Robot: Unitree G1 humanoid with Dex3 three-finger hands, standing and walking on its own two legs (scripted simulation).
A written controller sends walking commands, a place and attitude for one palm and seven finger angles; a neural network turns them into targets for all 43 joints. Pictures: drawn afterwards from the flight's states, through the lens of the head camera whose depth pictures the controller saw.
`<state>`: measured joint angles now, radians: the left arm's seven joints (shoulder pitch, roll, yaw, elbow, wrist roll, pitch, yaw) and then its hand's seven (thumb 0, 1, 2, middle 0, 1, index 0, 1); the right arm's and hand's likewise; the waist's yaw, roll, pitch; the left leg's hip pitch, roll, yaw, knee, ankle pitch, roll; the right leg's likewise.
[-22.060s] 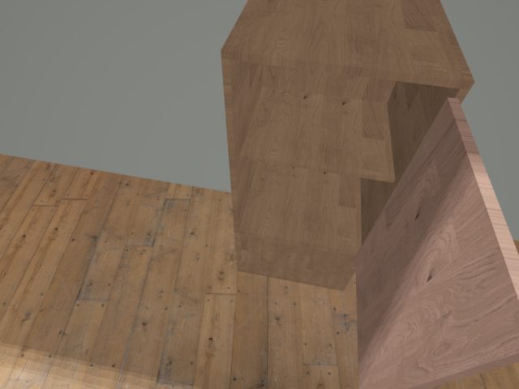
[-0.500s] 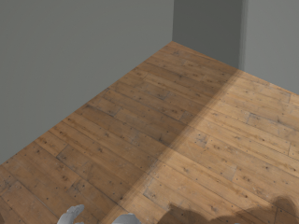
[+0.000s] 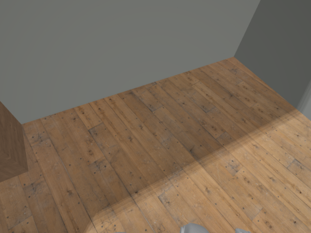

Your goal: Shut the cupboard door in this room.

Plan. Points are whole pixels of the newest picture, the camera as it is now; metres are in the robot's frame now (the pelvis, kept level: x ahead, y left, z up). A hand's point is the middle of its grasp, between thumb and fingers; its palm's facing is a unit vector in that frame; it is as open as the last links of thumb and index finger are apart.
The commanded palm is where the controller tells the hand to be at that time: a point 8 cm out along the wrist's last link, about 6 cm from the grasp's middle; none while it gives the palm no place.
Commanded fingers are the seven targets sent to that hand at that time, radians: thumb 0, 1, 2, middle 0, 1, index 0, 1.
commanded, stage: turn to face it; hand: left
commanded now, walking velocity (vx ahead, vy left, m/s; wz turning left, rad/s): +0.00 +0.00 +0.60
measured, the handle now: out of the picture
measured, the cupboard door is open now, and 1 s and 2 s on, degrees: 39 39 39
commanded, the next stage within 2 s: take the last steps up to it in 1.88 s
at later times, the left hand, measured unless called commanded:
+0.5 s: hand out of the picture +0.01 +0.15 -0.14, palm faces +0.31 -0.92 -0.26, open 7.4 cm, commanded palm none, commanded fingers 0.00 0.90 0.90 -0.20 -0.30 -0.20 -0.30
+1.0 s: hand out of the picture -0.11 +0.22 -0.16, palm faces +0.59 -0.76 -0.26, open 7.4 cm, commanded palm none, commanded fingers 0.00 0.90 0.90 -0.20 -0.30 -0.20 -0.30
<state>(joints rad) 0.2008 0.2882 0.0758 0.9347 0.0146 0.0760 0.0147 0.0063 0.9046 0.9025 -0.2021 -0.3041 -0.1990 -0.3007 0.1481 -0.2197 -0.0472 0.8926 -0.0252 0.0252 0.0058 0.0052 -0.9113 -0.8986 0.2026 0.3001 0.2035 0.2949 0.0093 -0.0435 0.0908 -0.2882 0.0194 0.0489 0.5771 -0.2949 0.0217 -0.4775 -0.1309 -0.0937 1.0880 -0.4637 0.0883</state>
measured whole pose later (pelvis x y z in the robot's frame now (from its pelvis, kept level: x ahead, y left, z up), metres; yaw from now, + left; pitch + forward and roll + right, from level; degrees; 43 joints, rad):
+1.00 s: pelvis -0.05 -0.02 +0.01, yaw +35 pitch +0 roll -2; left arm 0.16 0.28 0.07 0.89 0.01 0.06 0.02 0.00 0.91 0.90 -0.20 -0.30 -0.20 -0.30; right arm 0.16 -0.21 -0.04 0.89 -0.02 0.03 0.01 0.00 -0.91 -0.90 0.21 0.30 0.21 0.30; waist 0.01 -0.02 0.08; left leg -0.27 -0.03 -0.03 0.49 -0.23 0.04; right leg -0.48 -0.10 -0.03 1.02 -0.41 0.11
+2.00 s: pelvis -0.05 -0.09 +0.00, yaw +66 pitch +0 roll +1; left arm 0.21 0.22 0.03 0.96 0.01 0.03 0.01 0.00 0.91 0.90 -0.20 -0.30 -0.20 -0.30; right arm 0.14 -0.19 -0.03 0.95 -0.02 0.03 0.00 0.00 -0.91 -0.90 0.21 0.30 0.21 0.30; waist 0.02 0.00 0.07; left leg -0.26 -0.01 -0.02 0.54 -0.27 -0.02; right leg -0.27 -0.07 -0.09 0.60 -0.33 0.07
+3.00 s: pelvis +0.07 +0.12 +0.00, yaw +70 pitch -1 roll +0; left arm 0.14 0.15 0.05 1.03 0.01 -0.06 0.01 -0.01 0.92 0.90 -0.20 -0.30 -0.20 -0.30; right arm 0.30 -0.17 -0.06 1.12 -0.03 -0.01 0.00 0.01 -0.91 -0.90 0.20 0.30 0.20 0.29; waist -0.02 0.04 0.07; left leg -0.44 0.12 0.05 1.20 -0.35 -0.02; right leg -0.31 -0.06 -0.22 0.56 -0.23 -0.05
